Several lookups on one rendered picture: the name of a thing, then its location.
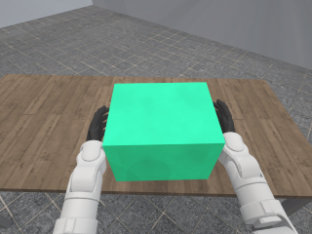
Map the table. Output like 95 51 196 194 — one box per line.
0 74 312 232

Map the carton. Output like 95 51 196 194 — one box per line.
102 82 226 181

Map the left robot hand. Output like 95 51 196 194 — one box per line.
86 105 110 141

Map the right robot forearm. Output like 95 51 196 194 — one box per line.
218 132 298 234

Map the right robot hand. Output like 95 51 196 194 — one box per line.
213 99 236 134

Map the left robot forearm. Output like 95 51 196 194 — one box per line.
53 140 107 234

